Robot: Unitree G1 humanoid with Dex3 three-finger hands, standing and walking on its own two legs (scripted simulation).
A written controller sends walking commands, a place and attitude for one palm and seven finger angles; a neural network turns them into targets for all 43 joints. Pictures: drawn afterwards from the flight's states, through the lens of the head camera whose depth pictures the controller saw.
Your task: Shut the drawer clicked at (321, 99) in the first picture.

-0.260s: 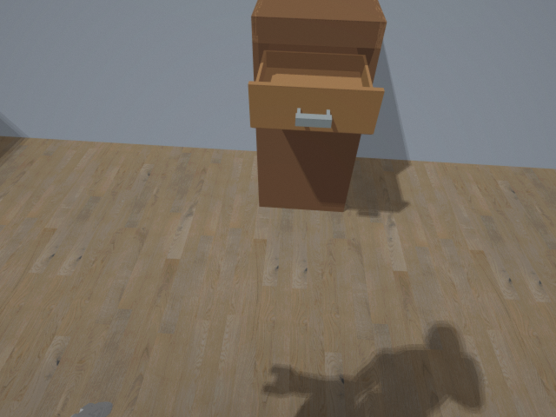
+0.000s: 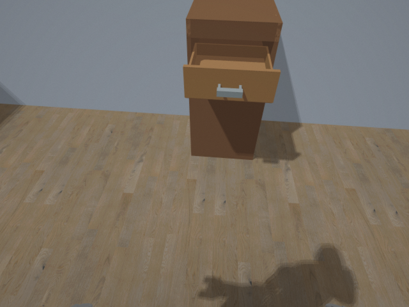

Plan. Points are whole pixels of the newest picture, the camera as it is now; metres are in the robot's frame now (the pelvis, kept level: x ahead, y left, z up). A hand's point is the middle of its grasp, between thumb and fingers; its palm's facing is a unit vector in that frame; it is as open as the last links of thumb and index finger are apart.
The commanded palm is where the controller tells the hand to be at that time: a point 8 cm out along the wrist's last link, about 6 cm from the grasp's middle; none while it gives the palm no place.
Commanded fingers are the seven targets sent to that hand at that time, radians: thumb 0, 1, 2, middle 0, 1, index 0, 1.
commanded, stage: stand and wait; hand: left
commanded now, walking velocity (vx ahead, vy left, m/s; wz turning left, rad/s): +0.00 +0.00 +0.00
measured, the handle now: (229, 89) +0.90 -0.04 -0.05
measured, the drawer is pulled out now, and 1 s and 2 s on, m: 0.28 0.28 0.28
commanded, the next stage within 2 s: look at it before walking up in 0.56 s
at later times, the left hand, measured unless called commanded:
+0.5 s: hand out of the picture +0.05 +0.23 -0.15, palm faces -0.02 -0.94 -0.33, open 7.4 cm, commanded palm none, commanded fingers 0.00 0.90 0.90 -0.20 -0.30 -0.20 -0.30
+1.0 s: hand out of the picture +0.06 +0.23 -0.15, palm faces -0.02 -0.95 -0.32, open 7.4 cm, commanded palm none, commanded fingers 0.00 0.90 0.90 -0.20 -0.30 -0.20 -0.30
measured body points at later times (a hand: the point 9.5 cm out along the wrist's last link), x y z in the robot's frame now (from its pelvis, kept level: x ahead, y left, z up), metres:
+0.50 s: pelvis -0.01 -0.01 +0.00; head -0.02 -0.02 +0.45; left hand +0.05 +0.28 -0.13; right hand +0.04 -0.31 -0.14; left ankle +0.00 +0.11 -0.74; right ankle +0.00 -0.13 -0.74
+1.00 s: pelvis -0.01 -0.01 +0.00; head -0.01 -0.02 +0.45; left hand +0.06 +0.28 -0.13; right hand +0.06 -0.31 -0.13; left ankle +0.00 +0.11 -0.74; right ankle +0.00 -0.13 -0.74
